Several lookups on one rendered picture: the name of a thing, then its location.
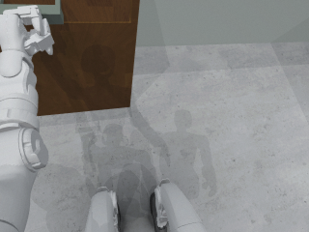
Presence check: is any left robot upper arm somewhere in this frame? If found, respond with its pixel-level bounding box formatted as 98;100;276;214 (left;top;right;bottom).
0;128;49;232

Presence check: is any robot thigh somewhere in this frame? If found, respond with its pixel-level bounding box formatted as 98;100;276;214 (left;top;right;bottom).
84;190;118;232
154;183;207;232

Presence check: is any robot right thigh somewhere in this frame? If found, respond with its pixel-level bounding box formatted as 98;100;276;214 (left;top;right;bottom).
154;183;207;232

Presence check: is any left robot hand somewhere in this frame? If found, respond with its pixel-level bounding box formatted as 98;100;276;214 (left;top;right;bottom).
0;5;55;60

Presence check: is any left robot forearm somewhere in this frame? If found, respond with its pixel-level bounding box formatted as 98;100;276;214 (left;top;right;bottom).
0;50;40;133

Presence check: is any robot left thigh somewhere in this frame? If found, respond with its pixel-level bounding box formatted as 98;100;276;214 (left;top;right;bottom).
84;190;118;232

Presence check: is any drawer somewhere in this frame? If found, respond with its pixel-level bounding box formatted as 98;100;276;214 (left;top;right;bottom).
3;0;130;21

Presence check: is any cabinet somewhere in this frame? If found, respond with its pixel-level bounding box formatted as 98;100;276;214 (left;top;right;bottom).
0;0;140;116

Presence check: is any handle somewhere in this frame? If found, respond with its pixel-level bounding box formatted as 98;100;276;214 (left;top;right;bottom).
0;0;64;25

